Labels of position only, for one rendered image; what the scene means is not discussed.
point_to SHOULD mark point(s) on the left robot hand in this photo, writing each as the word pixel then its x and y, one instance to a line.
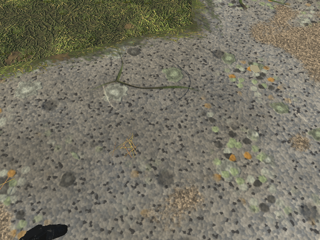
pixel 47 232

